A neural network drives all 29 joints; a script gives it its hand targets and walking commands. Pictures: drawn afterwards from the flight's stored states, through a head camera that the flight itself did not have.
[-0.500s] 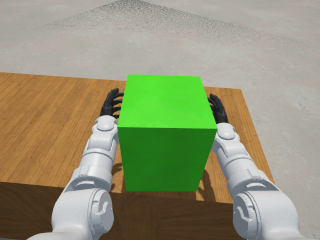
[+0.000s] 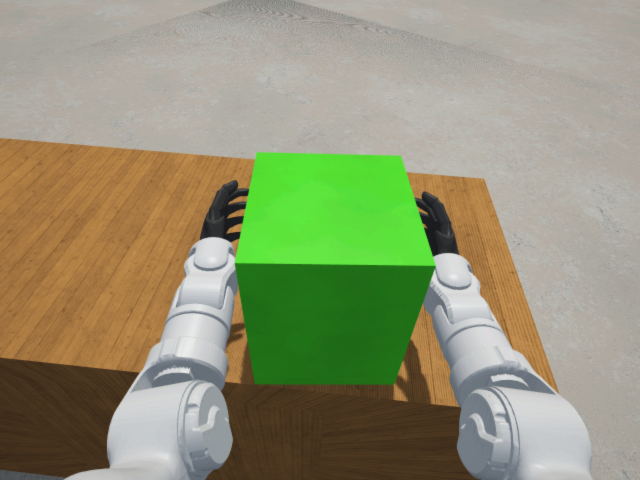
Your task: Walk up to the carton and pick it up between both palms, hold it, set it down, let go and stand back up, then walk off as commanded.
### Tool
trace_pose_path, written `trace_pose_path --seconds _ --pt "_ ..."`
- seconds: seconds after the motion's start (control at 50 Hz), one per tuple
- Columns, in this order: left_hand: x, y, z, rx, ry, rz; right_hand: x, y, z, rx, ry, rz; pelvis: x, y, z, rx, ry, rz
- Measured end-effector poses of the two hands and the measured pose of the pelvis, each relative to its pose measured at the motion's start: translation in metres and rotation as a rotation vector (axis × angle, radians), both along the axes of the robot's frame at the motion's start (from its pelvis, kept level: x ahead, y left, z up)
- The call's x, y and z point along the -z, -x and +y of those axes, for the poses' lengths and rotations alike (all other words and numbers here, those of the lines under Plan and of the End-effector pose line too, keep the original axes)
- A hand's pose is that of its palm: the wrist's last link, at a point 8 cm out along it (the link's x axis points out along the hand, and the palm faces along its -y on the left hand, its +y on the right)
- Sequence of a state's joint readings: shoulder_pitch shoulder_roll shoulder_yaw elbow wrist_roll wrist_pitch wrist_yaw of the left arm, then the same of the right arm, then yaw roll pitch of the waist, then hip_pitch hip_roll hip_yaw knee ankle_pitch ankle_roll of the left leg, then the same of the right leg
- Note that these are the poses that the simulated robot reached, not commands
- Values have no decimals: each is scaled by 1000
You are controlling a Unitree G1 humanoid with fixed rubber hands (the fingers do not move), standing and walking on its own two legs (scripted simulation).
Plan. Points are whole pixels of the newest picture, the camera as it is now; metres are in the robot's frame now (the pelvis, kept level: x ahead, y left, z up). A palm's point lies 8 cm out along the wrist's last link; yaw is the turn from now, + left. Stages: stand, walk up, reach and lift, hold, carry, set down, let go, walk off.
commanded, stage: set down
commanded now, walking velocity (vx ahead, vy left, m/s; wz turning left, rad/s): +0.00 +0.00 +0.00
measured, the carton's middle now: (327, 271) +0.40 +0.05 +0.06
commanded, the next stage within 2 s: none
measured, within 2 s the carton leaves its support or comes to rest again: neither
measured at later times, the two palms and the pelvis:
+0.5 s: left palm (216, 241) +0.39 +0.19 +0.11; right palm (439, 256) +0.41 -0.10 +0.11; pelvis +0.00 +0.00 +0.00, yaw +0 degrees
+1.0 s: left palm (219, 255) +0.40 +0.20 +0.07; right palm (438, 259) +0.43 -0.11 +0.08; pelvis +0.00 +0.00 +0.00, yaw +0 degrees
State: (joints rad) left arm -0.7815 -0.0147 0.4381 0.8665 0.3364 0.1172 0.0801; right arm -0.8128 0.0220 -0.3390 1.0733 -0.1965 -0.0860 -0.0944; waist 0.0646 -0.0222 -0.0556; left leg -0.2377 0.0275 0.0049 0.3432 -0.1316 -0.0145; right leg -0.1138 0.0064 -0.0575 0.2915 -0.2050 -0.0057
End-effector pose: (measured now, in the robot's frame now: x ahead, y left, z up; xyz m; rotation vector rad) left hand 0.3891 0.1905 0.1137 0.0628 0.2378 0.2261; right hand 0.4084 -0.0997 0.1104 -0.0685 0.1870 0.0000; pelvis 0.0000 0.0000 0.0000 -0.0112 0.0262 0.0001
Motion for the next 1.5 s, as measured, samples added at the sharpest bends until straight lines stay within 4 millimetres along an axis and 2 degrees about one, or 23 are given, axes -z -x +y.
trace_pose_path --seconds 0.64,0.74,0.92,1.04,1.18,1.3,1.4,1.5 --pt "4 0 2 16 5 -29 6 3 -1 -2 -23 -48 0 3 0 0 0 -7" --pt "12 0 3 -6 19 -9 16 2 -2 3 -67 1 0 4 0 0 0 -7" --pt "38 -2 5 -104 145 47 34 -10 -4 0 -105 111 1 0 0 0 0 32" --pt "38 -9 5 -102 141 38 30 -23 -12 8 -99 106 1 -4 -1 0 -1 69" --pt "31 -12 6 -94 125 16 24 -30 -30 19 -93 77 1 -7 -2 0 -2 74" --pt "38 0 12 -76 120 3 28 -22 -45 16 -69 38 1 -7 -2 0 -2 73" --pt "48 22 25 -98 114 -9 40 -6 -53 17 -67 37 1 -6 -2 0 -2 71" --pt "47 45 37 -120 95 -40 47 13 -57 13 -76 22 1 -2 -1 0 -1 66"
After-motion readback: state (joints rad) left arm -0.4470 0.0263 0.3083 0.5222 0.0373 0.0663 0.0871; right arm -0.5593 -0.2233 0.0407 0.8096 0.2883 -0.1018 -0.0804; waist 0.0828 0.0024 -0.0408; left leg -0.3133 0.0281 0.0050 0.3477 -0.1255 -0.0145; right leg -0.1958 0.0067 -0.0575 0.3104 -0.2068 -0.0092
